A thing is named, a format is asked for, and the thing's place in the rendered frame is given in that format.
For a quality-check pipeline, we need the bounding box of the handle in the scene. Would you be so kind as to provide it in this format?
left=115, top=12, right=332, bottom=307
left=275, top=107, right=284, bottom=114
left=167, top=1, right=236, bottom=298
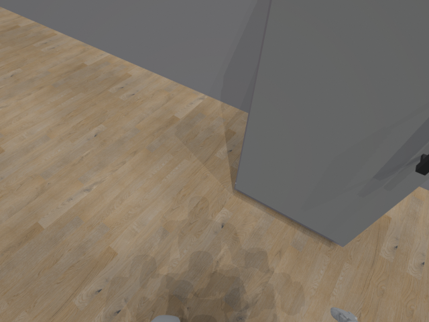
left=416, top=154, right=429, bottom=176

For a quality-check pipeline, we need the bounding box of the robot right hand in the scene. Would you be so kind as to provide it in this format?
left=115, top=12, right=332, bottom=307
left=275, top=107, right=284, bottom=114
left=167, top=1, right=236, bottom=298
left=330, top=307, right=358, bottom=322

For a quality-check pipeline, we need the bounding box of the fridge door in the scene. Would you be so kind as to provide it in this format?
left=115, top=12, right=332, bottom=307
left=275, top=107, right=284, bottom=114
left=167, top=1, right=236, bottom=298
left=235, top=0, right=429, bottom=246

